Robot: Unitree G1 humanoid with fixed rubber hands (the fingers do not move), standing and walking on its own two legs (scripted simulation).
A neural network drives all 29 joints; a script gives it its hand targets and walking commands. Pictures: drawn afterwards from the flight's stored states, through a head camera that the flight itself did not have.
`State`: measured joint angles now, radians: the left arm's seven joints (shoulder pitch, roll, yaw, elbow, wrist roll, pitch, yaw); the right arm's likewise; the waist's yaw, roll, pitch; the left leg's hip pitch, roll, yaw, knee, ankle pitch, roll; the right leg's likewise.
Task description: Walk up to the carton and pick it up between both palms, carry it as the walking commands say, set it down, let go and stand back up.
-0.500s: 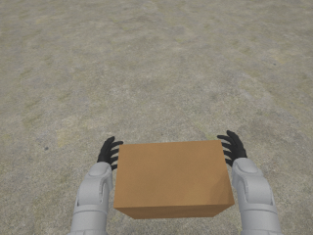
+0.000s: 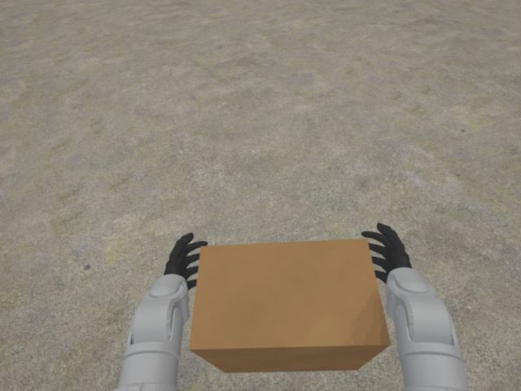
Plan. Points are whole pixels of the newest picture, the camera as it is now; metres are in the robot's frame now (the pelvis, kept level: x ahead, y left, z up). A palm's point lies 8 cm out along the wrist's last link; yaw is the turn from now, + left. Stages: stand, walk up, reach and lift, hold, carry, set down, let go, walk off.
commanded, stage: hold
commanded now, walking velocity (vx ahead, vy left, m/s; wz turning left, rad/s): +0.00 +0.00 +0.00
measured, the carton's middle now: (286, 314) +0.26 +0.01 -0.05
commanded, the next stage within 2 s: set down in 0.60 s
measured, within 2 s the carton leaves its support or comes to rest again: neither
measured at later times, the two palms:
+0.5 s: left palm (190, 276) +0.27 +0.16 +0.05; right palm (416, 280) +0.28 -0.18 +0.05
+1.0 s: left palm (203, 301) +0.26 +0.14 -0.01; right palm (419, 300) +0.26 -0.20 +0.01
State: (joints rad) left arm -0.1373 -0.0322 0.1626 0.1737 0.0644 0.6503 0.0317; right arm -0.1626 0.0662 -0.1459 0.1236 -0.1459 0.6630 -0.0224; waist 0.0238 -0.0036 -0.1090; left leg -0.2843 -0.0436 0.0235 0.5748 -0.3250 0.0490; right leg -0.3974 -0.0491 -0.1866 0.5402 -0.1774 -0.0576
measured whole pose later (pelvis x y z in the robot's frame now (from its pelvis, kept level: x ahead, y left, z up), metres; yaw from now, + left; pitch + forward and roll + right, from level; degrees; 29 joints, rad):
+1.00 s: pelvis -0.02 -0.02 +0.00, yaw +0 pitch -3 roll +1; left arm -0.20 -0.04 0.24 0.43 0.16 0.50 -0.02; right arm -0.27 0.10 -0.22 0.32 -0.15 0.60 -0.05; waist -0.06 0.03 0.01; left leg -0.25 -0.04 -0.02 0.61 -0.33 0.04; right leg -0.35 -0.03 -0.19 0.57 -0.18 -0.07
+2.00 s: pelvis -0.05 -0.01 -0.07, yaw +0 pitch +25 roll -1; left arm -0.44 0.04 0.05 0.62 0.03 -0.02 0.23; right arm -0.44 -0.05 -0.17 0.64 0.02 -0.03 -0.12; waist -0.09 0.02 0.06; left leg -1.08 -0.05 -0.02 1.04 -0.40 0.03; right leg -1.15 -0.01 -0.12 0.90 -0.20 -0.07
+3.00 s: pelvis -0.10 -0.01 -0.22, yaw -1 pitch +34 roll +0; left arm -0.96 0.22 0.06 0.68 -0.15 0.10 0.23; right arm -0.98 -0.17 -0.14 0.66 0.14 0.05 -0.26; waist -0.05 0.02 0.29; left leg -1.68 -0.05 0.00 1.66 -0.57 0.02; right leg -1.78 -0.02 -0.12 1.50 -0.31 -0.11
